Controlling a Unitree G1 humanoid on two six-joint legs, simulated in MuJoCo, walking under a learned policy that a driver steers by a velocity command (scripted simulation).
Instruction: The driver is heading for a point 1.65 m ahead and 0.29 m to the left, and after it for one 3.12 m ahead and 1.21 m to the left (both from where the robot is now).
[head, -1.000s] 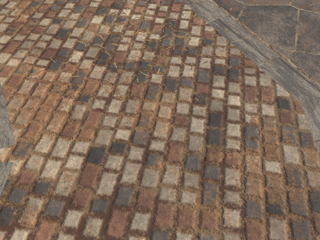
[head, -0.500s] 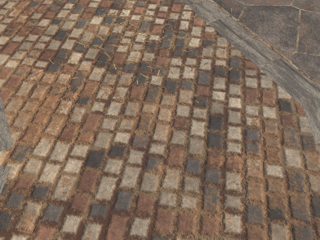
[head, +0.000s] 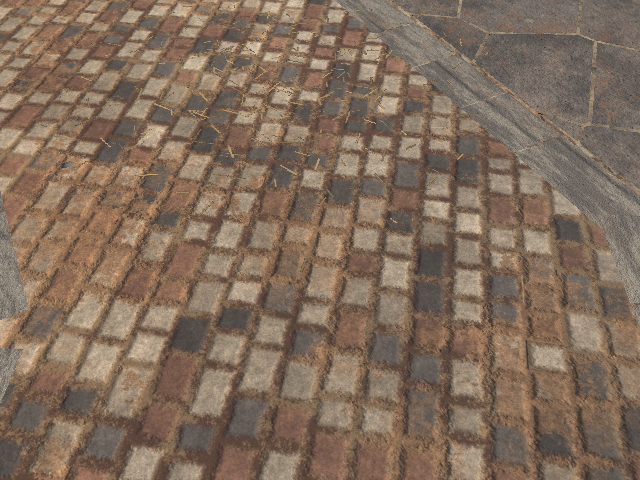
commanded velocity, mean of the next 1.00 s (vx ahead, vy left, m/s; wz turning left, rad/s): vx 0.43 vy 0.00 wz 0.00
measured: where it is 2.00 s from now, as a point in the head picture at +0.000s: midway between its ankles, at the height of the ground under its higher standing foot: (294, 283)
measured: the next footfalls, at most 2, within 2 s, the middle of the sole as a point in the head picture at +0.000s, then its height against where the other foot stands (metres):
left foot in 0.46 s outside the picture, level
right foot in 1.08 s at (340, 419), level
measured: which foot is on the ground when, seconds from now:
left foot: down 0.00-0.18, up 0.20-0.44, down 0.46-1.00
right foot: down 0.00-0.44, up 0.46-1.00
